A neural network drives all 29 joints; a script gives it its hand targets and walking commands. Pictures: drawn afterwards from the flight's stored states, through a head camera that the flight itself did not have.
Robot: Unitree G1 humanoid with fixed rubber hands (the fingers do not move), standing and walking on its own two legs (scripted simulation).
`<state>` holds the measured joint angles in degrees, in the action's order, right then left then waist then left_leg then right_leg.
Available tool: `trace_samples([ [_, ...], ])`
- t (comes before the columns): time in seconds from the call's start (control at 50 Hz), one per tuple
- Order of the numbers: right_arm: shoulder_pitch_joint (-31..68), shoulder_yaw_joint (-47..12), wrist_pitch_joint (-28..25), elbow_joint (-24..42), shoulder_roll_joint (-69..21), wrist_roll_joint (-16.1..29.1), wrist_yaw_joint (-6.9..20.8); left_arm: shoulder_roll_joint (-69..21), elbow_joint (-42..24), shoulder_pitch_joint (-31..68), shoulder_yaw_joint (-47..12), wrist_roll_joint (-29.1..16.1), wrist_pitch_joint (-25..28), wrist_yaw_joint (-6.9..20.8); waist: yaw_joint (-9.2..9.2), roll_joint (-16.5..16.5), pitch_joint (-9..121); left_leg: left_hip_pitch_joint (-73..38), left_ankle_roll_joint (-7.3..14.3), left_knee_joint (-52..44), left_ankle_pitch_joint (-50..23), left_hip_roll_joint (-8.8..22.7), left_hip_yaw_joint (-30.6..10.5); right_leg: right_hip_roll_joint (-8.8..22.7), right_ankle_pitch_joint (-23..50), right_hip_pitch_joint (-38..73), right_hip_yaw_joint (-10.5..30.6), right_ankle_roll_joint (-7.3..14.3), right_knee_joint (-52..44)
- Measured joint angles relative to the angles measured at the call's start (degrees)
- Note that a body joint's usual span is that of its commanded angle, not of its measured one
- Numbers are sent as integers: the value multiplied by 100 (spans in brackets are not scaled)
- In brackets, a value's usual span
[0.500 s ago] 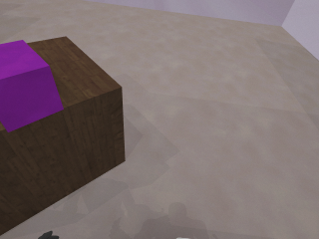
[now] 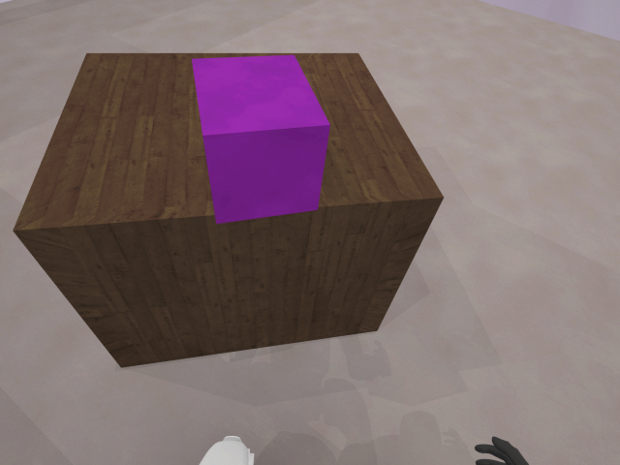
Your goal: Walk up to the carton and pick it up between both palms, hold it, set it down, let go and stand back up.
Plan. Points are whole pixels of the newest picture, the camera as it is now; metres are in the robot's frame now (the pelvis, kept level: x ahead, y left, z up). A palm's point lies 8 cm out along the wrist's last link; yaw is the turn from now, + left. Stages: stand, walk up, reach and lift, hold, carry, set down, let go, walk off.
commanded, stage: walk up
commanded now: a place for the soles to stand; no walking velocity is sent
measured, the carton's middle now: (256, 136) +0.69 +0.14 +0.02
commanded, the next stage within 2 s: none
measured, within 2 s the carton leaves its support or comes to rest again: neither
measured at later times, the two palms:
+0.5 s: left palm (114, 383) +0.23 +0.27 -0.08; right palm (471, 388) +0.28 -0.25 -0.11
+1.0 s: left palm (87, 387) +0.22 +0.30 -0.07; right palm (411, 269) +0.45 -0.15 -0.04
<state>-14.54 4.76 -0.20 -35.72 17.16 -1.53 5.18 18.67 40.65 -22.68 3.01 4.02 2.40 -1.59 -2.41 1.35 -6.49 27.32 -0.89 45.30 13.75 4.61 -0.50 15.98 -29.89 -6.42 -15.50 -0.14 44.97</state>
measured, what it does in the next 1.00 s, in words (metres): walks ahead, turning left: right foot, then left foot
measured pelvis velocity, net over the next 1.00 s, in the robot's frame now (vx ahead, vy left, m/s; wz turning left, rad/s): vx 0.19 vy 0.02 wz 0.32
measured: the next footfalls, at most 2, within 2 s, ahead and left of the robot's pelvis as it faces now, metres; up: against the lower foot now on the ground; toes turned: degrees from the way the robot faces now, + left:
right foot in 0.36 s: +0.27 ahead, -0.11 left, +0.00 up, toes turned +8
left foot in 0.62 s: +0.22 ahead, +0.14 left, +0.00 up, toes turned +13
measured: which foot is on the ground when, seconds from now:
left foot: down 0.00-0.38, up 0.40-0.60, down 0.62-1.00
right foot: down 0.00-0.00, up 0.02-0.34, down 0.36-1.00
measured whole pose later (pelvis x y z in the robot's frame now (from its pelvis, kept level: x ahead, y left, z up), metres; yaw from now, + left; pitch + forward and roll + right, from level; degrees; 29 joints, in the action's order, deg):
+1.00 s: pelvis +0.19 +0.02 +0.02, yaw +19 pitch -2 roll -1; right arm -6.3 0.2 1.3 -34.7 16.0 0.3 0.9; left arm 16.8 34.3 -15.3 -0.7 -0.3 -0.6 0.3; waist -0.9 -0.1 -3.1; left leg 18.7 0.6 39.6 18.8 -2.7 -5.2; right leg 6.2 -20.2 -14.8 -8.7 -2.4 37.6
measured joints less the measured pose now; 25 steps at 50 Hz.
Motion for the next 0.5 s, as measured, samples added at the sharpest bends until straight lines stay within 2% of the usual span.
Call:
trace_samples([
  [0.02,-11,-16,-66,14,-13,-14,-79,10,-22,10,-9,-21,-53,51,28,114,-32,44,-16,259,160,-141,35,70,-52,-163,262,117,515],
  [0.08,-109,-152,-79,-17,-51,71,-309,35,-215,90,-71,-161,-225,203,175,213,-43,47,33,647,582,-344,-69,-512,-77,-933,1178,174,2251],
  [0.14,-286,-263,-12,-61,-132,12,-482,73,-429,336,-97,-190,-203,255,292,365,-85,-203,73,529,731,-496,-103,-872,186,-1637,1358,160,3012],
  [0.2,-465,-293,-21,-119,-133,-59,-522,11,-650,527,-121,-185,-140,279,392,376,-68,-447,110,324,826,-587,-130,-1004,144,-2130,1301,102,2703],
  [0.26,-596,-295,-67,-153,-97,-120,-540,-76,-800,653,-140,-212,-143,304,496,276,-13,-631,106,177,914,-629,-181,-1039,210,-2380,1262,56,1841],
  [0.3,-652,-287,-76,-154,-61,-150,-547,-132,-868,695,-147,-230,-118,324,566,167,25,-722,71,170,1022,-636,-239,-1048,465,-2398,1254,82,1158],
  [0.34,-693,-281,-41,-161,-19,-123,-545,-181,-934,686,-152,-230,-52,328,593,29,65,-781,3,310,1217,-614,-328,-1096,1065,-2191,1199,150,307],
  [0.36,-707,-280,-15,-172,0,-89,-541,-205,-961,663,-156,-217,-3,317,573,-63,81,-791,-41,462,1363,-578,-389,-1146,1488,-2073,1154,156,65],
  [0.38,-692,-271,11,-198,14,-40,-537,-252,-960,657,-168,-177,30,291,550,-205,73,-766,-43,677,1487,-521,-501,-1199,1492,-2038,1059,109,174],
  [0.44,-601,-308,193,-203,-26,-6,-571,-314,-947,635,-222,-189,-53,181,419,-276,107,-504,-75,1679,2065,-693,-544,-1090,977,-1972,959,26,532],
  [0.5,-397,-296,282,-156,10,-2,-592,-412,-888,634,-270,-205,-138,89,272,-367,22,-264,-110,2236,2124,-718,-390,-968,847,-1745,838,-23,463],
])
